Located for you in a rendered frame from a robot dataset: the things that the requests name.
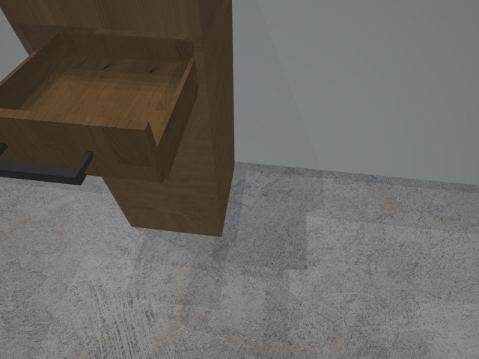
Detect cabinet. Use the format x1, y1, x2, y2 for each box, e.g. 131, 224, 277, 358
0, 0, 235, 237

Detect handle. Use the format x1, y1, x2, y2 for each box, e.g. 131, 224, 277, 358
0, 142, 94, 185

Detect drawer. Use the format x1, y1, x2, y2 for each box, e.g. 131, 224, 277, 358
0, 31, 198, 183

